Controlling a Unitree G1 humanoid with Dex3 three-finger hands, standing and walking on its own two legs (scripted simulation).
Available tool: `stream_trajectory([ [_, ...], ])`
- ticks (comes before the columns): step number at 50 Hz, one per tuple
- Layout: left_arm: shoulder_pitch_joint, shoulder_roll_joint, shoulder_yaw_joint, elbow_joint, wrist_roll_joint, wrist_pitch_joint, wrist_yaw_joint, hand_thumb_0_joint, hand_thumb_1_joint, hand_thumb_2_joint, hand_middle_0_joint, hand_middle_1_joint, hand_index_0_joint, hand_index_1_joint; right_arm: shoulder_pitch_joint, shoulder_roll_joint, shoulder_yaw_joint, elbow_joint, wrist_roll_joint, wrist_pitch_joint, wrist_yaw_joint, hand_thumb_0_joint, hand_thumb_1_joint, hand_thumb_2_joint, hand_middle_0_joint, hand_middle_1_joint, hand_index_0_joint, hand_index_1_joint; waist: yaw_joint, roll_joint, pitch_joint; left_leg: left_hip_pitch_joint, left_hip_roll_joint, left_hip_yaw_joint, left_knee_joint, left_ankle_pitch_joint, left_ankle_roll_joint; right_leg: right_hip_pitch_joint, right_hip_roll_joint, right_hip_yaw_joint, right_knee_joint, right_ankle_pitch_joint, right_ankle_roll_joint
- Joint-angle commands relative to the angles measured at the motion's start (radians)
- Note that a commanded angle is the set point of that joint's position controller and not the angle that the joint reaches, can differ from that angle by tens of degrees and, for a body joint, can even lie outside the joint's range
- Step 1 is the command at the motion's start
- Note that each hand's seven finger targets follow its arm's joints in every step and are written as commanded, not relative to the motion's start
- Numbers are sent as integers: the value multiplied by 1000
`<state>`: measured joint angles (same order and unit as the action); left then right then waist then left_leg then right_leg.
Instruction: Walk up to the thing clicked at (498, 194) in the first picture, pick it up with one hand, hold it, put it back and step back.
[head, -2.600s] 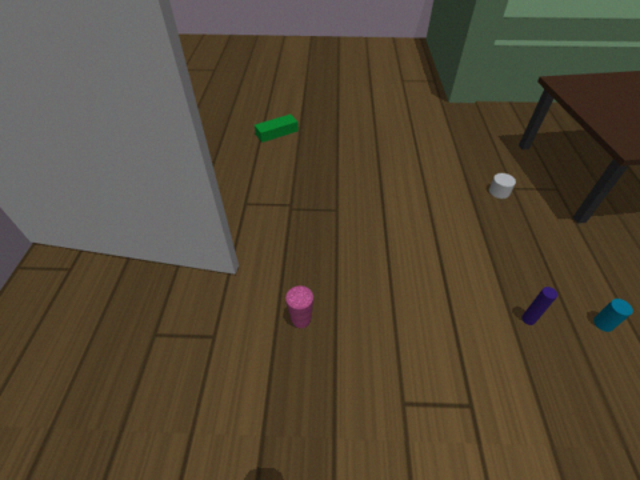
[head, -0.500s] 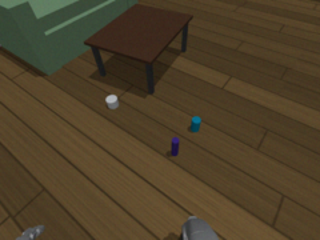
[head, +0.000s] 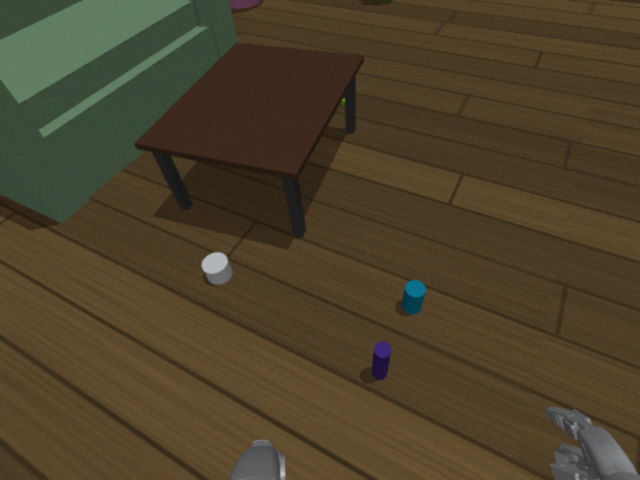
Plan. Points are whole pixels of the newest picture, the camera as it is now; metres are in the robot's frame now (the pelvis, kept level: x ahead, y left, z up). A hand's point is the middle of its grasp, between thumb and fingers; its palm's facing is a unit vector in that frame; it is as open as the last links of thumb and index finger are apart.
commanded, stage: walk up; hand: left
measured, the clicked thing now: (217, 268) +0.92 +0.44 -0.71
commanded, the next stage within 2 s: none
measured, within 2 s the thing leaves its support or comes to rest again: neither
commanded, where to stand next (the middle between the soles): +0.49 +0.46 m, yaw -32 degrees
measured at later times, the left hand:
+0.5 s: hand (59, 372) +0.30 +0.43 -0.10, palm faces -0.17 -0.79 -0.59, open 7.4 cm
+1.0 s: hand (12, 297) +0.47 +0.61 -0.13, palm faces -0.34 -0.75 -0.57, open 7.4 cm
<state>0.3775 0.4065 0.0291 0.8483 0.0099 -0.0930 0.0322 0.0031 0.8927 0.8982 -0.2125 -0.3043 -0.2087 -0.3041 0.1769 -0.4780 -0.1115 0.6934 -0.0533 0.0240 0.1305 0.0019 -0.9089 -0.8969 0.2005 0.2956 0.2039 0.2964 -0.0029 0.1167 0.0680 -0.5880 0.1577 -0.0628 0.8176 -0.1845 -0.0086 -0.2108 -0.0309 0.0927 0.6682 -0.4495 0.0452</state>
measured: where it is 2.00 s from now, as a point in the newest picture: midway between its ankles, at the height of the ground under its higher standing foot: (164, 406)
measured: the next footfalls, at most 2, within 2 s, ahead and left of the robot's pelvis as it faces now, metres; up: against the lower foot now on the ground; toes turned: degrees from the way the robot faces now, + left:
left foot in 0.04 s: +0.17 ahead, +0.20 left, +0.00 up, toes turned +3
right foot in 0.40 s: +0.24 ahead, +0.02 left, +0.00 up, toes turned -17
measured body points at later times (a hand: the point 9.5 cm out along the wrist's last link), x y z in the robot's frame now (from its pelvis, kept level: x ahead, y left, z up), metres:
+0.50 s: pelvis +0.16 +0.14 -0.01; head +0.18 +0.09 +0.43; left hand +0.31 +0.47 -0.07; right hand +0.16 -0.18 -0.15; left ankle +0.16 +0.24 -0.66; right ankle +0.20 +0.03 -0.71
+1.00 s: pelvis +0.29 +0.33 -0.01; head +0.32 +0.31 +0.44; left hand +0.49 +0.64 -0.10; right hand +0.22 +0.01 -0.12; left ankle +0.33 +0.42 -0.71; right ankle +0.30 +0.20 -0.65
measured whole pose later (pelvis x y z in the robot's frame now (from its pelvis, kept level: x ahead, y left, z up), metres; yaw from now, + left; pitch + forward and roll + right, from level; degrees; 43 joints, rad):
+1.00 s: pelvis +0.29 +0.33 -0.01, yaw -21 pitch -2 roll -1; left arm 0.28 0.48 0.06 0.94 -0.02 -0.07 0.10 0.01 0.90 0.90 -0.21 -0.30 -0.20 -0.30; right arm 0.28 -0.41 -0.09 0.76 -0.06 0.05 0.07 0.00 -0.91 -0.90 0.20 0.30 0.20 0.30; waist -0.07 0.03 0.12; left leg -0.35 0.06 0.12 0.82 -0.44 0.03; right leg -0.62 -0.02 -0.02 1.17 -0.44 -0.03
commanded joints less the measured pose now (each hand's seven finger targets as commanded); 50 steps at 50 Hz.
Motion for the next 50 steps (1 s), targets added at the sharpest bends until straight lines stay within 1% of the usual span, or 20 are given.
stream_trajectory([
  [1, -95, 357, 109, -97, 10, -23, 50, 0, 900, 900, -200, -300, -200, -300, 121, -169, -79, -59, -7, -31, -8, 0, -900, -900, 200, 300, 200, 300, -147, -198, -95, 410, -73, 94, -150, -99, 50, -273, -154, 95, 20, 390, -190],
  [2, -62, 275, 84, -99, 7, -22, 53, 0, 900, 900, -200, -300, -200, -300, 264, -233, -105, -11, -18, -38, -19, 0, -900, -900, 200, 300, 200, 300, -221, 39, -159, 586, -76, 38, -264, -190, 67, -355, -57, -4, 353, 374, -137],
  [3, 17, 164, 47, -109, -9, -21, 57, 0, 900, 900, -200, -300, -200, -300, 282, -320, -125, -20, -19, -49, -33, 0, -900, -900, 200, 300, 200, 300, -197, 375, -167, 703, 204, -356, -454, -234, 84, -616, 98, -83, 580, -121, -89],
  [4, 35, 221, 56, -66, -16, -13, 79, 0, 900, 900, -200, -300, -200, -300, 197, -345, -133, -26, 15, -45, -46, 0, -900, -900, 200, 300, 200, 300, -133, 287, -179, 630, 271, -539, -555, -338, 165, -622, 44, -19, 699, -108, -121],
  [8, 49, 297, 79, 29, -31, -10, 50, 0, 900, 900, -200, -300, -200, -300, 53, -193, -78, -63, 17, -45, -62, 0, -900, -900, 200, 300, 200, 300, -65, 122, -85, 448, 132, -122, -439, -56, 165, -471, -66, -80, 514, 69, -86],
  [12, 20, 235, 69, 18, -30, -2, 45, 0, 900, 900, -200, -300, -200, -300, 81, -156, -51, -64, -7, -40, -65, 0, -900, -900, 200, 300, 200, 300, -77, 94, -88, 462, 121, 14, -404, 241, 225, -375, -48, -163, 288, 58, -59],
  [16, 41, 227, 87, 10, -24, 4, 48, 0, 900, 900, -200, -300, -200, -300, 18, -147, -40, -100, -17, -18, -59, 0, -900, -900, 200, 300, 200, 300, -38, 33, -72, 305, 128, 60, -388, 104, 216, -162, -31, -182, 133, 158, -89],
  [18, 164, 244, 110, 45, -17, 2, 55, 0, 900, 900, -200, -300, -200, -300, -74, -144, -32, -129, -10, -3, -50, 0, -900, -900, 200, 300, 200, 300, 62, -57, -82, 97, 81, 126, -237, -36, 151, 118, -14, -180, -10, 305, -112],
  [19, 246, 304, 138, 58, -8, -2, 65, 0, 900, 900, -200, -300, -200, -300, -60, -101, -16, -138, -7, -4, -47, 0, -900, -900, 200, 300, 200, 300, 111, -181, -123, -44, 31, 164, -46, -64, 96, 302, -51, -71, -57, 240, -131],
  [20, 296, 365, 159, 44, 3, -3, 81, 0, 900, 900, -200, -300, -200, -300, 2, -65, -3, -135, -11, 0, -51, 0, -900, -900, 200, 300, 200, 300, 130, -354, -139, -202, -91, 192, 230, -371, 31, 382, -234, 259, -235, 51, -219],
  [22, 130, 408, 147, -55, -16, -2, 100, 0, 900, 900, -200, -300, -200, -300, 35, -189, -44, -119, -18, 32, -66, 0, -900, -900, 200, 300, 200, 300, 62, -197, -85, -248, -58, -59, 508, -411, -33, 159, -487, 689, -356, -129, -397],
  [28, -11, 369, 132, -84, 6, -25, 92, 0, 900, 900, -200, -300, -200, -300, 102, -186, -55, -29, -10, 50, -47, 0, -900, -900, 200, 300, 200, 300, -38, -210, -19, -35, -3, -30, 445, -202, -8, -187, -236, 180, -204, 183, -265],
  [36, 1, 447, 160, -82, 27, -22, 102, 0, 900, 900, -200, -300, -200, -300, 16, -177, -67, -75, -7, 43, -35, 0, -900, -900, 200, 300, 200, 300, -14, -295, -59, 41, -20, 57, 195, -291, 10, -243, -203, 186, -83, 100, -273],
  [39, -100, 412, 143, -89, 27, -9, 108, 0, 900, 900, -200, -300, -200, -300, 218, -192, -92, -19, -17, 33, -40, 0, -900, -900, 200, 300, 200, 300, -150, -217, -127, 344, -79, 114, -4, -244, 13, -397, -169, 90, 151, 170, -197],
  [40, -87, 297, 105, -87, 24, -1, 111, 0, 900, 900, -200, -300, -200, -300, 332, -237, -107, 21, -30, 20, -49, 0, -900, -900, 200, 300, 200, 300, -216, 38, -130, 480, -46, -46, -240, -416, 39, -546, -29, -29, 491, 153, -130],
  [41, -131, 224, 74, -108, 5, -2, 123, 0, 900, 900, -200, -300, -200, -300, 274, -350, -120, 2, -9, 9, -60, 0, -900, -900, 200, 300, 200, 300, -192, 352, -43, 434, 197, -491, -511, -388, 84, -785, 145, -86, 645, -196, -90],
  [42, -119, 272, 74, -80, 10, -7, 136, 0, 900, 900, -200, -300, -200, -300, 155, -402, -127, -16, 5, 4, -67, 0, -900, -900, 200, 300, 200, 300, -123, 339, -7, 349, 250, -633, -589, -419, 168, -739, 58, -4, 756, -167, -118],
  [44, -82, 330, 96, 8, -18, -3, 120, 0, 900, 900, -200, -300, -200, -300, 90, -269, -83, -39, -1, 4, -82, 0, -900, -900, 200, 300, 200, 300, -82, 34, 30, 311, 172, -338, -429, -277, 142, -672, 22, -11, 706, -17, -90],
  [47, 14, 300, 90, 62, -29, 1, 92, 0, 900, 900, -200, -300, -200, -300, 31, -211, -61, -33, -4, -5, -84, 0, -900, -900, 200, 300, 200, 300, -36, 117, 16, 319, 85, -115, -335, 45, 172, -501, -8, -100, 514, 19, -72],
  [50, -9, 250, 81, 32, -30, 1, 85, 0, 900, 900, -200, -300, -200, -300, 94, -185, -47, -37, -20, 0, -82, 0, -900, -900, 200, 300, 200, 300, -62, 126, -16, 371, 99, -56, -310, 250, 217, -388, 1, -170, 332, 23, -71],
])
